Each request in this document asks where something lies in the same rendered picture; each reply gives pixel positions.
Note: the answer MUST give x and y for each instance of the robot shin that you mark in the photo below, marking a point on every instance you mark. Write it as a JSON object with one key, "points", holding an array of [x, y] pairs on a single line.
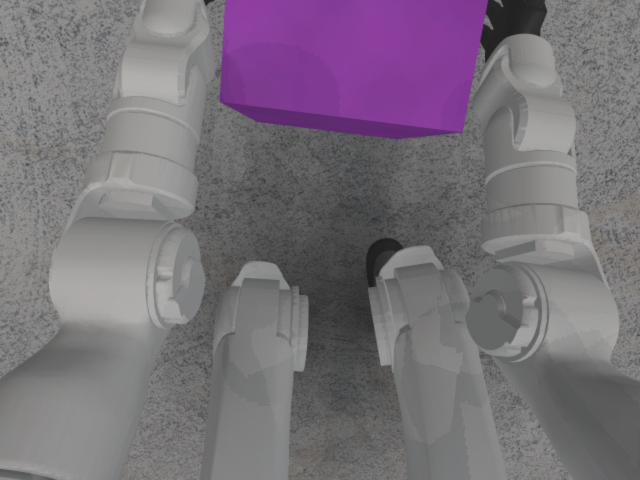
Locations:
{"points": [[227, 310], [455, 288]]}

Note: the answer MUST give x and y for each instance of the left robot upper arm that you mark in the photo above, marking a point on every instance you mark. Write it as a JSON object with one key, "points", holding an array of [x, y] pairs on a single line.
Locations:
{"points": [[71, 411]]}

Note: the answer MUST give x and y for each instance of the carton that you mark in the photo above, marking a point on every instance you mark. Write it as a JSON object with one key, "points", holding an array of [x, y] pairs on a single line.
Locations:
{"points": [[385, 68]]}

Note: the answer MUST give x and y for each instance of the right robot shin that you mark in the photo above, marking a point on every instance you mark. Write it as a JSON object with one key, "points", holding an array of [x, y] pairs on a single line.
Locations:
{"points": [[455, 288]]}

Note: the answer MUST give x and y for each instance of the right robot hand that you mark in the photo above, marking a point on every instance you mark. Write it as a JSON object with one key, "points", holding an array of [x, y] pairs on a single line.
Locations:
{"points": [[515, 17]]}

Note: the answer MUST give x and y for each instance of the robot right forearm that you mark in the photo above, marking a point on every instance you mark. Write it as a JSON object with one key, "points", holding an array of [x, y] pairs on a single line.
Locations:
{"points": [[530, 163]]}

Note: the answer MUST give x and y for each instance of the left robot shin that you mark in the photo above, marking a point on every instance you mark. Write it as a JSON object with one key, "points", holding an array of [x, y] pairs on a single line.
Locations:
{"points": [[227, 310]]}

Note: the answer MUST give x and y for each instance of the right robot upper arm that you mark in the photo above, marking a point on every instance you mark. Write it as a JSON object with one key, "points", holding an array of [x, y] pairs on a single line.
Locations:
{"points": [[551, 331]]}

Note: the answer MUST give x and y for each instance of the robot left forearm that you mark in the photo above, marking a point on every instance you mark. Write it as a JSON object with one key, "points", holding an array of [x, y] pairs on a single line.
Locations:
{"points": [[146, 166]]}

